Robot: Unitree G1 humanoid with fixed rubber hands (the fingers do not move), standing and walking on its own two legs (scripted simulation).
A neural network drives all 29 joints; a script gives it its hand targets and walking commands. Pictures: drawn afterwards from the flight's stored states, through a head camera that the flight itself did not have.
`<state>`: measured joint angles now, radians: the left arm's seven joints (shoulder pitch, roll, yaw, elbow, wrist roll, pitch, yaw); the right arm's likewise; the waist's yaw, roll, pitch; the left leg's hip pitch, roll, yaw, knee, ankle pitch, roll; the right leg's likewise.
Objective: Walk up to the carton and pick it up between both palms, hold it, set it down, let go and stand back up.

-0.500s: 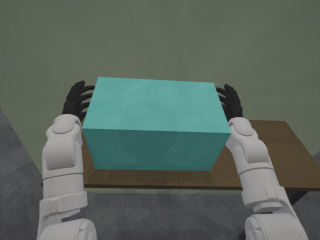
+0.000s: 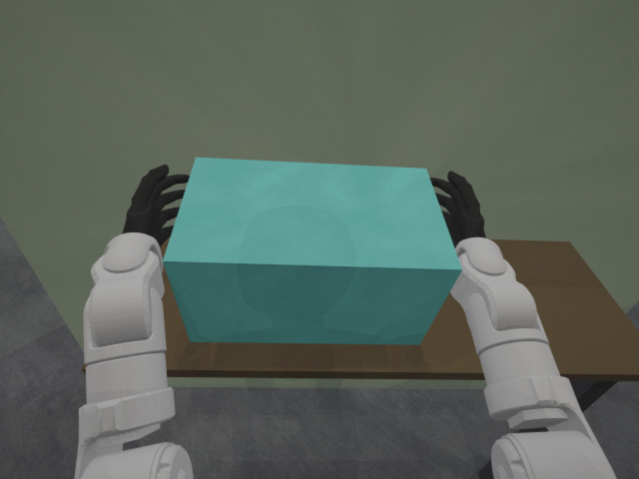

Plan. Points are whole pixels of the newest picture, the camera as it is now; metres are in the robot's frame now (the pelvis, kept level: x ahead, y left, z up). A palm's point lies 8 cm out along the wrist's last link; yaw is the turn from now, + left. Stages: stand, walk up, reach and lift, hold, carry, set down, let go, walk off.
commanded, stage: hold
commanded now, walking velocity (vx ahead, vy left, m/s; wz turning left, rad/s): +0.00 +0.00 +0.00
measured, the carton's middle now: (310, 253) +0.36 +0.01 +0.15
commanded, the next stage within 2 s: none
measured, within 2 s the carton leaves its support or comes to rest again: neither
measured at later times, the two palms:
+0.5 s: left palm (149, 234) +0.35 +0.20 +0.18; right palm (464, 237) +0.36 -0.18 +0.17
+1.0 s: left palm (146, 234) +0.35 +0.20 +0.18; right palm (464, 239) +0.36 -0.17 +0.17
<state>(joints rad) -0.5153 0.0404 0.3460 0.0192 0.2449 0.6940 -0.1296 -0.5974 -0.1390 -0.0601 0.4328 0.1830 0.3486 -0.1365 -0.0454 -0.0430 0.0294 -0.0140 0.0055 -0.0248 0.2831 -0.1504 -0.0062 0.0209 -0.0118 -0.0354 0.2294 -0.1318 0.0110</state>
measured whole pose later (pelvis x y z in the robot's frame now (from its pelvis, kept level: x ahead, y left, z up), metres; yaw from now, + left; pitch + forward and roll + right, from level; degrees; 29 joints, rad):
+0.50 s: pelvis +0.00 +0.00 +0.00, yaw +0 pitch -7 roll -1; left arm -0.52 0.04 0.34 0.03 0.25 0.69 -0.12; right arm -0.61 -0.14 -0.07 0.46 0.18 0.34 -0.13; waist -0.05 -0.05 0.03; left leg -0.01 0.01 -0.03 0.28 -0.15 -0.01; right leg 0.02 -0.01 -0.04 0.23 -0.13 0.01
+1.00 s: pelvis +0.00 +0.00 +0.00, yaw +0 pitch -7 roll +0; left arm -0.52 0.05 0.34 0.03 0.25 0.69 -0.13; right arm -0.60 -0.13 -0.07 0.44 0.17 0.35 -0.13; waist -0.05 -0.05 0.03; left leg -0.02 0.01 -0.03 0.28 -0.15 -0.01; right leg 0.02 -0.01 -0.04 0.23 -0.13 0.01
